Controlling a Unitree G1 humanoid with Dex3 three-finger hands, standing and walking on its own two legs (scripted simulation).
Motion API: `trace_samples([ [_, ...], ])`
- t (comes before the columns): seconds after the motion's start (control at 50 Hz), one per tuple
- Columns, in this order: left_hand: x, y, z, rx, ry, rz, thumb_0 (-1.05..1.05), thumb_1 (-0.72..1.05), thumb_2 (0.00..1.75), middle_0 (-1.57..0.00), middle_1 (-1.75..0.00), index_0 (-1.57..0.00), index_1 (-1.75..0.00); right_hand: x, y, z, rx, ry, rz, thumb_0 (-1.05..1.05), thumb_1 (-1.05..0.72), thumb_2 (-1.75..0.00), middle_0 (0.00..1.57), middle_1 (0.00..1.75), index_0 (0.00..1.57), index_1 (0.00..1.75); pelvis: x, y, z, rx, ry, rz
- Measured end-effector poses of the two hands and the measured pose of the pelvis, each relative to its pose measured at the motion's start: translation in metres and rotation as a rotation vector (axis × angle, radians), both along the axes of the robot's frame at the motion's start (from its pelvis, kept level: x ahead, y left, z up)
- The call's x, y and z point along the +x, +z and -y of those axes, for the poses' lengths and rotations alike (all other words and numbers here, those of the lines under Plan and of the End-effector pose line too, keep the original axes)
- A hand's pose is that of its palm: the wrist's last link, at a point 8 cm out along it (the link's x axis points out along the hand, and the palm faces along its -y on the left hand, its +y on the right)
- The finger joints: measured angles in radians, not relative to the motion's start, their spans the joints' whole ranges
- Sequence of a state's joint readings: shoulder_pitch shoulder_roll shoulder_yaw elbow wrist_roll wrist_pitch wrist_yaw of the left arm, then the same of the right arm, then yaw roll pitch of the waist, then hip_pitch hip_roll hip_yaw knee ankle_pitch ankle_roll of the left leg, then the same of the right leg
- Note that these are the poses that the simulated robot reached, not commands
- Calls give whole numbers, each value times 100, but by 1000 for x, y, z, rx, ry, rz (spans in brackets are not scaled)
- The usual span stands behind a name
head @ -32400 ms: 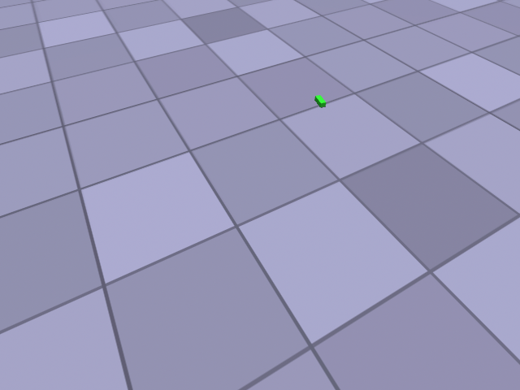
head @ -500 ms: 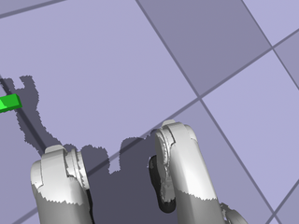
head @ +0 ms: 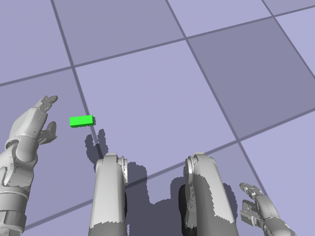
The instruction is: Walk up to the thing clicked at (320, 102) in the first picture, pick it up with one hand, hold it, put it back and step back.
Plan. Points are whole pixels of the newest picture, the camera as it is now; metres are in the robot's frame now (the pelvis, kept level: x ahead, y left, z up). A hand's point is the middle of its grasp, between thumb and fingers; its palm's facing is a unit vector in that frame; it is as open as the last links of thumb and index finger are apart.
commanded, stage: home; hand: left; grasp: from above
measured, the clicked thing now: (82, 121) +0.49 +0.31 -0.44
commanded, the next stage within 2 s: none
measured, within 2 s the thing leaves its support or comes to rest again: neither
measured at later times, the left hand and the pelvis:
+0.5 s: hand (37, 171) +0.25 +0.20 +0.12, palm faces +0.11 -0.96 -0.27, open 7.4 cm; pelvis +0.04 -0.01 +0.19, yaw +4 degrees
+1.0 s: hand (0, 205) +0.22 +0.18 +0.22, palm faces +0.16 -0.97 -0.19, open 7.4 cm; pelvis +0.08 -0.01 +0.26, yaw +6 degrees
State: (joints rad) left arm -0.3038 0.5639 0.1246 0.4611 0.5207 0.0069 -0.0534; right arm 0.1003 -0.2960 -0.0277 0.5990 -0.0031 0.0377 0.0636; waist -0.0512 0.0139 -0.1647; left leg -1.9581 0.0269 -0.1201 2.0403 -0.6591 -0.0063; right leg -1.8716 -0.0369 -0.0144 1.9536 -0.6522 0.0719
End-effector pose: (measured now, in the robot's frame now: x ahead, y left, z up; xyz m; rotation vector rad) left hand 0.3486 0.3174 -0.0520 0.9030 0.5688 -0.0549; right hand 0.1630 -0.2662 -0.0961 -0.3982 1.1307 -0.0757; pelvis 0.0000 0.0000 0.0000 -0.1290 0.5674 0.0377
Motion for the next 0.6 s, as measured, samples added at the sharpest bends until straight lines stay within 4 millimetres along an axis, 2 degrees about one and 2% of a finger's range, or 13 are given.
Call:
trace_samples([
  [0.12, -43, 49, 15, -132, 151, -23, 1, 85, 88, -21, -30, -21, -30, 44, 60, -13, 38, 36, 191, 1, -91, -90, 20, 30, 20, 30, 0, 48, 5, 17, 12, 49],
  [0.22, -75, 88, 35, -273, 268, -66, 1, 88, 89, -21, -30, -21, -30, 61, 109, -26, 78, 40, 295, 1, -91, -90, 21, 30, 20, 30, 6, 89, 9, 34, 22, 98],
  [0.36, -102, 141, 53, -416, 422, -103, 1, 89, 90, -21, -30, -21, -30, 62, 164, -34, 104, 4, 356, 1, -90, -90, 21, 30, 20, 30, 22, 142, 12, 52, 36, 162],
  [0.6, -123, 236, 77, -590, 572, -122, 1, 90, 90, -21, -30, -20, -30, 48, 247, -26, 54, -101, 413, 1, -90, -90, 21, 30, 20, 30, 60, 223, 11, 70, 50, 282],
])
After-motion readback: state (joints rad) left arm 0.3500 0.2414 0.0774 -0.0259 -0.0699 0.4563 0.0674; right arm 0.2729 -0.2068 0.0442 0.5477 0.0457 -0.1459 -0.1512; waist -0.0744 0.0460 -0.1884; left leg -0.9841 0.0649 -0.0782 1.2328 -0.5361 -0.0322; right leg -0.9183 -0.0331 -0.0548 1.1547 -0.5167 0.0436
